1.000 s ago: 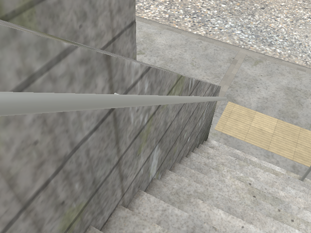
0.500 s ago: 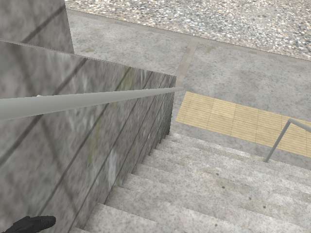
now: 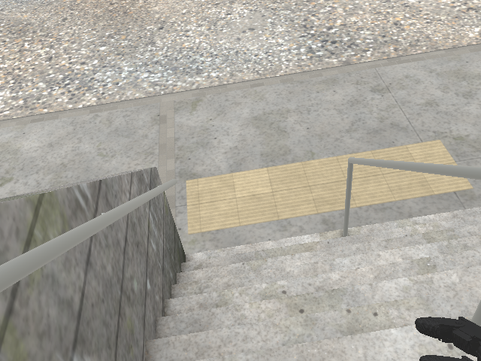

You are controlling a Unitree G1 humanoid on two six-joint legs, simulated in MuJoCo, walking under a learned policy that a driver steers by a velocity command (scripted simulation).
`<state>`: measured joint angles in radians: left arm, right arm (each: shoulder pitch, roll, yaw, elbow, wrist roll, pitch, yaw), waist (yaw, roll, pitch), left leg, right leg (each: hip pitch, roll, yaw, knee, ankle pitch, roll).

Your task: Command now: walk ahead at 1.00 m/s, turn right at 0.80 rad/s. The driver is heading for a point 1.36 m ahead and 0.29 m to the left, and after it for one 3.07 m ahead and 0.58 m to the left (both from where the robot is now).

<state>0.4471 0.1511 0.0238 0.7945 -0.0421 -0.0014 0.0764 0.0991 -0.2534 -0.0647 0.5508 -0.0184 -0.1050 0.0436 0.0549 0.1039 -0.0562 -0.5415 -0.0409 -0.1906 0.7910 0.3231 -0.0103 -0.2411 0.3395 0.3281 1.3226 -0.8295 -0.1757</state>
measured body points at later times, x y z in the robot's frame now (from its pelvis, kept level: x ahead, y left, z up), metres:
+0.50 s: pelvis +0.26 +0.00 -0.27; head +0.28 +0.00 +0.18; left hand +0.37 +0.20 -0.41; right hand +0.19 -0.21 -0.42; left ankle +0.19 +0.19 -0.72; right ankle +0.33 -0.09 -1.01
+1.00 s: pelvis +0.34 +0.10 -0.33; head +0.34 +0.14 +0.12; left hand +0.49 +0.41 -0.39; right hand +0.46 -0.15 -0.42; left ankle +0.30 +0.17 -1.01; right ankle +0.45 -0.07 -0.93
